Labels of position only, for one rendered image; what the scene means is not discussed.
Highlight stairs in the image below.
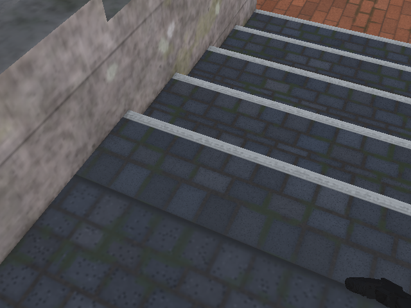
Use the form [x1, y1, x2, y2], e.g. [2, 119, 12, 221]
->
[143, 9, 411, 204]

